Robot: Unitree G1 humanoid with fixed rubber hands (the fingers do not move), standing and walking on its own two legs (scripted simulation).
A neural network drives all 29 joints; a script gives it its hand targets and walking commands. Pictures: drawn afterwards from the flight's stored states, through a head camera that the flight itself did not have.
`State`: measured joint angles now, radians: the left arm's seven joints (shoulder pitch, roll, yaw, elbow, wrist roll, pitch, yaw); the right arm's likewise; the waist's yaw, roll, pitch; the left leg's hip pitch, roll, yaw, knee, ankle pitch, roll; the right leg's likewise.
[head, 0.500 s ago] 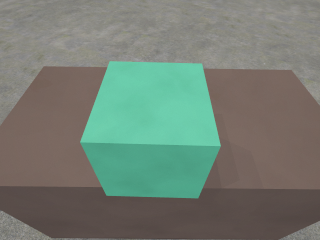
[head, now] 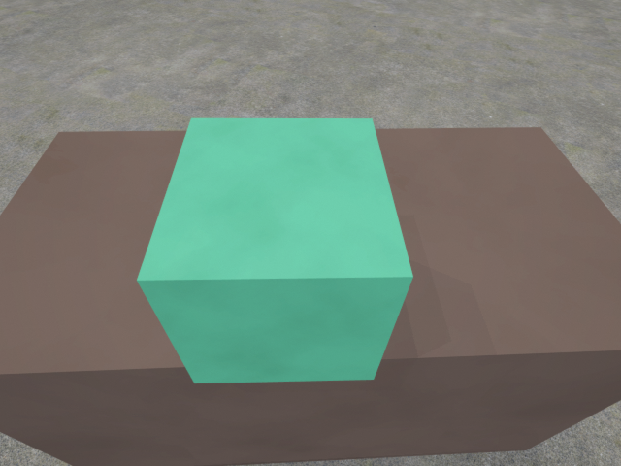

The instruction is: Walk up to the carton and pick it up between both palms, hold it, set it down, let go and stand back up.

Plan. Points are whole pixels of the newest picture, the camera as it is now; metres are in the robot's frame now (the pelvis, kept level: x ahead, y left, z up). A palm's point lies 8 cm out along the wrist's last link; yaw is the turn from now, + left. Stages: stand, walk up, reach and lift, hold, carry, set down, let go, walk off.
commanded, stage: reach and lift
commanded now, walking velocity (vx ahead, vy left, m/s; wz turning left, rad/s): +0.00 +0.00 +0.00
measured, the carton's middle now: (283, 250) +0.40 +0.03 +0.05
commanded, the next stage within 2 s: none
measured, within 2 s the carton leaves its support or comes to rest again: neither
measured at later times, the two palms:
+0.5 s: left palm out of the picture +0.09 +0.23 -0.11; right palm out of the picture +0.12 -0.23 -0.10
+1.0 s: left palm out of the picture +0.11 +0.25 -0.07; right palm out of the picture +0.11 -0.20 -0.06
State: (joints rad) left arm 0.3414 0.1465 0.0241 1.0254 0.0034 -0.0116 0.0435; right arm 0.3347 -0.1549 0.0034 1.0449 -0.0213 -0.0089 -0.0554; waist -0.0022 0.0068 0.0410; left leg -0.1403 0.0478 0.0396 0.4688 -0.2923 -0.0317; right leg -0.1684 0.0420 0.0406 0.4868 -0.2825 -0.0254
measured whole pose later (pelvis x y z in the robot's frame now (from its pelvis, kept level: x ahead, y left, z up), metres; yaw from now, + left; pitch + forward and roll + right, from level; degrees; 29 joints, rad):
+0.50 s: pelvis -0.04 -0.01 -0.01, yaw +1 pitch -1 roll +1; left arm 0.12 0.18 0.10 0.45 0.04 0.61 -0.05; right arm 0.11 -0.17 -0.02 0.57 0.05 0.24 -0.03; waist 0.00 -0.03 0.13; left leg -0.24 0.05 0.03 0.52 -0.25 -0.04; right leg -0.28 0.02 0.00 0.57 -0.27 -0.03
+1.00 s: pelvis -0.03 +0.02 +0.01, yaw +0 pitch -3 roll +0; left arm 0.27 0.21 0.02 0.35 -0.07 0.28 0.00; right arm 0.33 -0.16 -0.02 0.35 0.04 0.06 0.00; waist 0.00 -0.01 0.09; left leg -0.12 0.03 0.08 0.37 -0.20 -0.01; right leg -0.16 0.00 0.04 0.39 -0.19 0.00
